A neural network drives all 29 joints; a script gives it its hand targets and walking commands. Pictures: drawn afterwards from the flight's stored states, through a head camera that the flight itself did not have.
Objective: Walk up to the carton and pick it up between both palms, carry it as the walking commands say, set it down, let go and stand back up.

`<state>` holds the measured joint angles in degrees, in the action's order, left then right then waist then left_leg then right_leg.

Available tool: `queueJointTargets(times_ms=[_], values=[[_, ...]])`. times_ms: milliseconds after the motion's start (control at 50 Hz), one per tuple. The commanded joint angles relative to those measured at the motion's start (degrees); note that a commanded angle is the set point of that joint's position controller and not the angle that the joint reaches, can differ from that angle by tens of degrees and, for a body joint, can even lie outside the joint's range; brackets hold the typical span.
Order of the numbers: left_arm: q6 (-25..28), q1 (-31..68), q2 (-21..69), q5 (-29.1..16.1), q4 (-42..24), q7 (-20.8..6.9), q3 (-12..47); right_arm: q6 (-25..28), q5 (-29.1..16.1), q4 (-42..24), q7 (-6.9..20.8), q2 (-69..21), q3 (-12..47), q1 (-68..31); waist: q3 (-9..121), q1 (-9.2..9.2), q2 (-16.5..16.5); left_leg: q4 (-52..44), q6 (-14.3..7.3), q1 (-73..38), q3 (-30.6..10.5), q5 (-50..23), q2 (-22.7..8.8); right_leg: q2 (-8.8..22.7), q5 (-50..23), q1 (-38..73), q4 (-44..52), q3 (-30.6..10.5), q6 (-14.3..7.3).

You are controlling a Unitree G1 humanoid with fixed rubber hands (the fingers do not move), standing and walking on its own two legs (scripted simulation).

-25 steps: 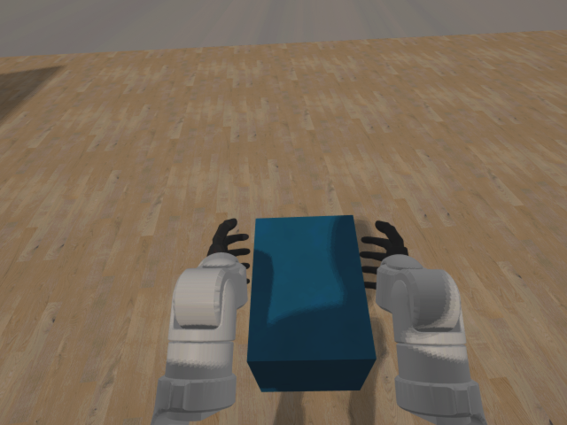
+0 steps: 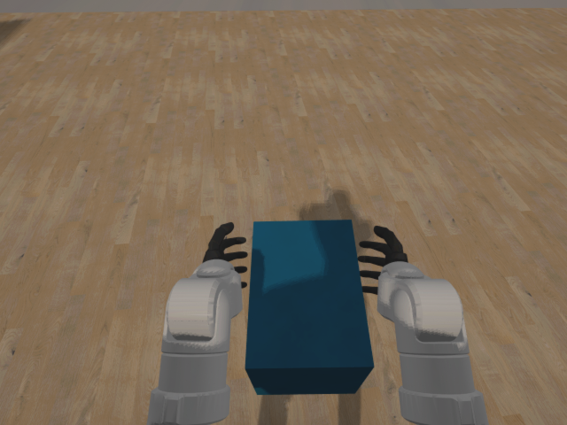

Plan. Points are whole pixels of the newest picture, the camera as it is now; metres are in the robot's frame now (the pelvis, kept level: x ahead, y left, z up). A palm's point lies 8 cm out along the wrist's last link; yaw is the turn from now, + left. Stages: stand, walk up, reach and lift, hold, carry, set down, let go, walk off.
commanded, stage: carry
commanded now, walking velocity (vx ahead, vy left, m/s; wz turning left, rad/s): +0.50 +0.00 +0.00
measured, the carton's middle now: (304, 307) +0.31 +0.00 -0.01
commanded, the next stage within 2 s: none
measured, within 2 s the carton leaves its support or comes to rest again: neither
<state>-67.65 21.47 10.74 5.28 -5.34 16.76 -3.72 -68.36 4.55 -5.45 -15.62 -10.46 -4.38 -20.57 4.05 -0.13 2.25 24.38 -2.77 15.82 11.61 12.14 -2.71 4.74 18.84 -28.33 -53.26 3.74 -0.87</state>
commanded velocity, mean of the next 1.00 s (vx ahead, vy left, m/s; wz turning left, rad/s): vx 0.50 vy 0.00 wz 0.00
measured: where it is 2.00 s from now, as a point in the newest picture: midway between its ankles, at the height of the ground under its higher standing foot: (267, 217)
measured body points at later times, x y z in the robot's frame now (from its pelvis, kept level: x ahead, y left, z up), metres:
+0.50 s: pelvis +0.29 -0.01 +0.01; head +0.28 -0.03 +0.46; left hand +0.59 +0.12 +0.11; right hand +0.60 -0.11 +0.10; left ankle +0.36 +0.15 -0.69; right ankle +0.22 -0.10 -0.74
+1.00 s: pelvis +0.60 +0.04 +0.00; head +0.60 +0.04 +0.45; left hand +0.91 +0.17 +0.10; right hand +0.90 -0.08 +0.09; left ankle +0.51 +0.13 -0.74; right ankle +0.70 -0.06 -0.73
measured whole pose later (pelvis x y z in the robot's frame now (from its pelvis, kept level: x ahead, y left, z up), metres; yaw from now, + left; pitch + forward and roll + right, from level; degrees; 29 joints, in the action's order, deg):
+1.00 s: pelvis +0.60 +0.04 +0.00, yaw +0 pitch +4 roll +1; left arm -66.7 17.5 9.5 4.6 -13.0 15.8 -1.5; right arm -68.2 3.2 -14.3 -14.5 -9.1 -0.4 -16.0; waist 5.2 0.4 0.6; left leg 20.3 -1.2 5.7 11.3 18.6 -0.9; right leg 3.4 12.4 -27.4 -29.8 8.7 -1.3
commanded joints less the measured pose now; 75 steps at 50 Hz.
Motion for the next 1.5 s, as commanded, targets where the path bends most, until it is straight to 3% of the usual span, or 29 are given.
queueJointTargets(times_ms=[0, 120, 180, 200, 220, 240, 260, 300, 420, 520, 580, 620, 640, 660, 680, 720, 780, 920, 1000, 1020, 1060, 1080, 1100, 1140, 1340, 1420, 1440, 1460, 1480], values=[[2.1, 13.3, 63.9, -15.0, -5.0, -10.6, 24.0, 3.6, -16.6, -10.2, 11.5, -58.2, 22.2, -17.2, 17.5, 0.46, -10.7, -10.5, -5.2, -18.3, -10.5, -13.2, -12.0, -0.3, -3.2, -2.9, 11.1, 1.7, 0.0], [0.5, 9.2, 59.1, -14.2, -7.0, -10.2, 23.5, 1.9, -15.4, -12.0, 10.7, -54.4, 23.6, -13.3, 13.4, 1.19, -10.3, -9.5, -5.3, -17.9, -7.3, -15.9, -11.7, -2.7, -7.7, 3.3, 23.8, 6.0, -0.3], [-0.8, 8.0, 57.3, -14.0, -6.3, -10.4, 22.0, 0.6, -15.3, -11.9, 10.4, -53.3, 23.8, -13.6, 15.5, 0.14, -5.4, 1.0, -1.9, -10.4, -2.8, -15.8, -8.5, -2.7, -9.9, 21.8, 30.8, 6.4, -2.0], [-1.0, 5.8, 56.6, -13.5, -5.0, -10.3, 21.1, 0.1, -15.5, -11.9, 10.3, -52.8, 23.9, -14.9, 19.1, -1.66, -0.6, 12.4, 0.4, -1.6, -1.0, -13.9, -7.3, 3.0, -6.1, 34.3, 32.3, -2.1, -3.9], [-0.9, 6.6, 55.1, -13.2, -5.1, -9.9, 20.7, -0.5, -16.4, -13.5, 10.5, -52.2, 25.7, -16.3, 21.4, -1.92, 13.6, 25.7, 2.2, 11.5, -0.9, 2.9, -2.2, 15.3, -1.3, 42.1, 37.6, -24.0, -9.5], [-1.1, 9.7, 55.6, -16.7, -12.6, -8.8, 21.0, -0.9, -20.8, -22.2, 9.5, -52.7, 27.8, -21.8, 20.1, -2.15, 16.7, 33.7, 2.2, 22.8, -5.1, 16.0, 1.7, 19.3, -3.6, 46.3, 40.6, -32.7, -13.2], [-1.6, 6.4, 55.5, -13.5, -3.0, -9.7, 20.3, -1.5, -16.9, -11.1, 10.1, -53.3, 26.2, -16.8, 20.3, -1.78, 9.4, 38.9, 1.7, 25.8, -11.4, 16.9, -1.2, 20.2, -7.2, 46.4, 40.2, -30.9, -14.3], [-0.4, 9.8, 59.7, -14.7, -5.9, -10.7, 21.7, 0.0, -17.8, -13.0, 11.0, -56.7, 26.4, -17.7, 17.3, -1.22, -0.6, 35.7, 3.1, 26.1, -13.7, 11.5, -4.5, 17.7, -13.2, 40.7, 42.1, -21.7, -12.3], [0.0, 10.3, 59.8, -16.9, -5.8, -12.2, 22.1, 1.7, -14.0, -10.5, 10.0, -57.7, 23.8, -13.3, 14.1, -0.73, 5.6, 21.8, 3.8, 20.2, -5.7, -1.5, -2.5, 11.3, -28.8, 34.5, 42.0, -3.5, -6.9], [-0.6, 8.3, 57.1, -15.3, -5.8, -12.0, 20.8, 0.9, -14.3, -11.1, 10.0, -55.9, 24.5, -13.6, 8.7, -1.00, 9.8, 11.7, 2.3, 13.2, -1.2, -4.1, -0.6, 8.9, -30.2, 29.3, 39.0, 3.8, -4.7], [-1.1, 7.5, 56.0, -14.4, -6.1, -11.2, 20.5, 0.1, -15.5, -11.6, 10.4, -54.6, 24.5, -14.4, 7.9, -1.21, 9.2, 5.6, 1.7, 7.9, 1.4, -0.7, 0.9, 9.1, -29.5, 28.9, 34.7, 4.9, -4.0], [-1.2, 7.5, 55.5, -14.0, -6.8, -10.8, 21.0, 0.0, -16.0, -10.3, 10.5, -54.0, 23.7, -13.2, 14.4, 0.21, 2.9, 1.5, 0.6, -11.0, 2.9, -1.7, 3.4, 5.2, -33.2, 22.3, 18.3, 8.4, -1.9], [-1.3, 8.6, 54.8, -14.0, -7.6, -10.8, 21.4, 0.1, -15.9, -9.8, 10.5, -53.2, 23.1, -12.7, 17.8, 1.44, -3.6, -0.4, -2.0, -22.3, -10.9, 4.7, -4.6, 3.2, -24.6, 10.9, 2.0, 7.3, -0.3], [-1.6, 9.1, 55.4, -14.6, -7.6, -11.0, 22.8, 0.5, -16.1, -9.0, 10.7, -52.1, 21.6, -14.5, 20.1, 0.83, -20.4, -7.8, -9.2, -30.9, -39.8, 3.1, -19.8, -6.9, 1.5, -6.7, -15.4, 7.0, 1.8], [-1.0, 9.4, 57.3, -14.9, -6.8, -11.2, 23.6, 1.1, -16.3, -10.2, 11.0, -53.7, 22.8, -16.1, 21.8, 0.69, -20.0, -8.3, -12.7, -31.3, -43.9, -3.5, -21.5, -5.3, 7.4, -12.7, -23.7, -2.2, 0.3], [0.2, 13.4, 61.6, -16.8, -9.7, -12.0, 26.1, 2.4, -16.5, -12.3, 11.7, -58.0, 23.7, -16.2, 19.2, 1.18, -8.1, -7.3, -10.7, -22.5, -31.1, -13.3, -19.2, 1.2, 3.9, -10.9, -18.2, -7.9, -1.1], [2.3, 12.0, 63.8, -16.7, -10.3, -12.0, 26.3, 3.9, -17.8, -14.5, 12.1, -59.6, 24.5, -16.1, 19.9, 0.35, -8.8, -9.8, -6.4, -17.9, -16.0, -15.0, -14.1, 0.6, 2.1, -3.0, 0.9, -2.1, -0.6], [1.5, 6.6, 59.1, -14.9, -10.8, -11.0, 25.4, 2.9, -15.2, -15.1, 11.1, -53.8, 24.4, -9.1, 15.2, 1.35, -10.0, -10.0, -7.0, -17.2, -8.4, -13.9, -11.5, -2.0, -4.9, 1.8, 21.0, 5.4, -0.1], [-0.5, 5.6, 56.6, -14.7, -9.4, -10.9, 23.7, 0.9, -15.1, -15.2, 10.5, -52.1, 24.8, -10.7, 12.7, 0.40, -6.5, -4.1, -3.2, -11.8, -4.4, -13.2, -9.3, -3.1, -10.9, 15.3, 28.6, 8.2, -1.3], [-1.0, 4.6, 55.9, -14.5, -8.2, -10.8, 22.9, 0.4, -15.1, -14.7, 10.4, -51.6, 24.6, -11.2, 14.4, -0.49, -4.4, 3.1, -1.2, -5.9, -2.3, -15.8, -7.8, -1.6, -9.4, 25.0, 29.0, 5.5, -2.7], [-1.1, 4.3, 54.0, -13.6, -6.7, -10.1, 20.7, -0.8, -16.7, -16.8, 10.8, -50.4, 27.0, -15.2, 18.9, -2.01, 16.3, 28.5, 2.8, 13.8, -1.0, 5.1, -0.4, 15.8, -3.1, 40.0, 38.9, -25.9, -11.7], [-0.9, 5.3, 55.0, -14.0, -7.6, -10.2, 21.5, -0.8, -17.9, -16.9, 10.9, -51.6, 27.4, -17.1, 16.0, -1.99, 13.6, 37.7, 2.5, 23.4, -5.9, 16.3, 2.1, 18.4, -14.5, 43.8, 39.7, -30.2, -14.1], [-0.7, 6.1, 55.9, -14.6, -8.2, -10.5, 22.1, -0.6, -17.9, -15.7, 10.9, -53.2, 27.3, -15.6, 17.5, -1.77, 7.3, 43.3, 2.5, 27.7, -10.9, 15.8, 0.1, 20.1, -17.9, 45.3, 38.9, -29.5, -15.7], [-0.2, 8.6, 59.5, -15.5, -8.8, -11.2, 23.2, 0.3, -17.4, -14.6, 11.4, -55.7, 26.0, -13.7, 16.3, -1.10, -1.4, 36.7, 3.4, 26.9, -13.9, 9.7, -4.0, 17.1, -20.7, 41.3, 41.0, -20.4, -12.2], [-0.2, 6.0, 56.5, -16.0, -9.8, -11.9, 22.9, 1.4, -14.5, -14.6, 10.1, -54.9, 25.1, -10.5, 9.2, -1.14, 9.8, 9.9, 1.9, 12.7, -0.4, -3.5, 0.6, 8.8, -36.9, 32.0, 38.0, 4.3, -4.1], [-0.8, 5.1, 54.9, -14.8, -10.8, -11.0, 22.8, 0.7, -16.0, -14.2, 10.3, -53.5, 25.3, -10.1, 14.2, 0.29, 5.3, 0.9, 0.3, -7.5, 4.2, -3.7, 5.0, 6.0, -42.0, 27.1, 19.9, 8.5, -1.5], [-0.8, 6.1, 54.2, -14.7, -11.4, -11.0, 23.1, 0.8, -16.2, -13.9, 10.4, -53.1, 25.1, -10.1, 17.9, 1.53, 1.4, 1.8, -1.2, -20.4, -2.3, 0.7, 1.5, 4.0, -34.2, 16.3, 7.5, 7.7, -0.4], [-1.3, 7.0, 53.9, -15.2, -12.1, -11.1, 24.0, 0.9, -16.1, -13.4, 10.4, -51.5, 23.7, -11.0, 20.2, 1.68, -12.3, -5.7, -7.1, -26.0, -30.2, 5.8, -14.8, -2.6, -16.0, 3.2, -11.9, 7.8, 2.0], [-1.0, 7.2, 55.3, -15.6, -11.4, -11.2, 24.8, 1.3, -16.7, -13.9, 10.8, -52.1, 23.9, -13.2, 20.7, 0.87, -20.2, -9.6, -13.0, -30.0, -44.4, -2.6, -20.4, -8.1, 6.0, -10.1, -23.2, 1.1, 1.2]])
